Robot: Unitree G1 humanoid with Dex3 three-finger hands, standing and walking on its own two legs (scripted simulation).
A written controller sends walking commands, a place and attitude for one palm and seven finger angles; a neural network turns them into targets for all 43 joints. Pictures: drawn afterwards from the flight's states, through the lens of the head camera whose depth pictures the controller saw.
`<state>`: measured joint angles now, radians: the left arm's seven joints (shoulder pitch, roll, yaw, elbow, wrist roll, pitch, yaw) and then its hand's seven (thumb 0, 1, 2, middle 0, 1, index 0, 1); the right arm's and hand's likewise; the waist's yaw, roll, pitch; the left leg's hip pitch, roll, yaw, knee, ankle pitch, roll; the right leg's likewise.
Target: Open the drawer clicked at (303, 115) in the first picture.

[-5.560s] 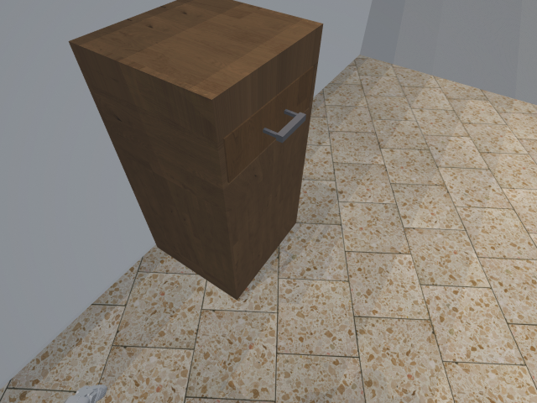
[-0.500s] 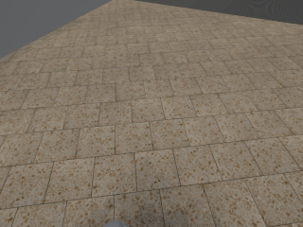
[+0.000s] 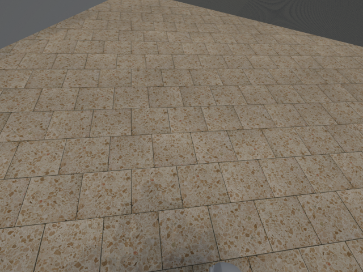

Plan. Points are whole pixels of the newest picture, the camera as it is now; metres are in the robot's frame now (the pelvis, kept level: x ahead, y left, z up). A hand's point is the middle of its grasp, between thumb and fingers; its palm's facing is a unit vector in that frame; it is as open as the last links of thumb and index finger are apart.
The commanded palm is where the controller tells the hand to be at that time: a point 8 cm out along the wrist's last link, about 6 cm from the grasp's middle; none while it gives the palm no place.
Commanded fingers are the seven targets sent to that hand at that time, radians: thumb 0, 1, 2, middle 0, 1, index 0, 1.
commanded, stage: walk around to get in front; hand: left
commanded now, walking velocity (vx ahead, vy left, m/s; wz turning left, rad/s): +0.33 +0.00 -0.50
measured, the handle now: out of the picture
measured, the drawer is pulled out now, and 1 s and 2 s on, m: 0.00 0.00 0.00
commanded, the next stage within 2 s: walk to a spot facing it in 0.10 s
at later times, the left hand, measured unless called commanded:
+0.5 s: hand (153, 210) +0.32 +0.09 -0.17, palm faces -0.03 -0.99 -0.15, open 7.3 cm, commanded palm none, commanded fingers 0.00 0.90 0.90 -0.20 -0.30 -0.20 -0.30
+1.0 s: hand (96, 236) +0.23 +0.24 -0.18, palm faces +0.30 -0.92 -0.23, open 7.4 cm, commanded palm none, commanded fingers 0.00 0.90 0.90 -0.20 -0.30 -0.20 -0.30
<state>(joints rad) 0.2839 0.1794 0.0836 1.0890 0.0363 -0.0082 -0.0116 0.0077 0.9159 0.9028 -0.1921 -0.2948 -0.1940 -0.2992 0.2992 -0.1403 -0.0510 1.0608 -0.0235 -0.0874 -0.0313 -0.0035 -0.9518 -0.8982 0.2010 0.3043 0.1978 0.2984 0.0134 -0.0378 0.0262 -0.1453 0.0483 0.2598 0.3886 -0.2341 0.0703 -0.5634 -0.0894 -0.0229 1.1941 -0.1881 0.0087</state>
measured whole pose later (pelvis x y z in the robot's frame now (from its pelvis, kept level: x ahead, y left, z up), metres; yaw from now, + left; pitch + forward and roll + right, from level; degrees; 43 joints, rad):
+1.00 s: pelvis +0.22 +0.01 -0.01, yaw +15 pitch +2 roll -2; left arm 0.18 0.26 0.10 0.93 0.02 0.05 0.01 0.01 0.92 0.90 -0.19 -0.29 -0.19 -0.30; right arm 0.20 -0.20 -0.05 0.91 -0.02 0.01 0.00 0.01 -0.90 -0.90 0.20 0.30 0.20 0.30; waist -0.01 -0.02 0.07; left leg -0.35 0.00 0.04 0.52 -0.20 0.07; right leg -0.53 -0.09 -0.04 1.17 -0.36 0.09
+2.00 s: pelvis +0.20 -0.03 -0.01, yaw +53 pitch +1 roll -1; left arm 0.21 0.28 0.08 0.92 0.02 0.06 0.01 0.01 0.91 0.90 -0.19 -0.30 -0.20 -0.30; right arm 0.10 -0.23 -0.04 0.88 -0.02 0.03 0.01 0.01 -0.90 -0.90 0.20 0.30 0.20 0.30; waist 0.02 -0.03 0.10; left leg -0.25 -0.01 0.00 0.52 -0.28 0.04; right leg -0.48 -0.12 -0.06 1.11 -0.44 0.10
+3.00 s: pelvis +0.20 +0.07 +0.00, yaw +89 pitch +0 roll +0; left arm 0.23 0.26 0.07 0.97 0.03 0.00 -0.03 0.01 0.92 0.90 -0.19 -0.29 -0.19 -0.30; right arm 0.26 -0.20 -0.03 0.97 -0.02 -0.05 0.01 0.00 -0.90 -0.90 0.20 0.30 0.20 0.30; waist 0.01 -0.03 0.04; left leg -0.08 -0.03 0.03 0.37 -0.30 0.05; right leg -0.58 -0.15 -0.07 1.10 -0.27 0.10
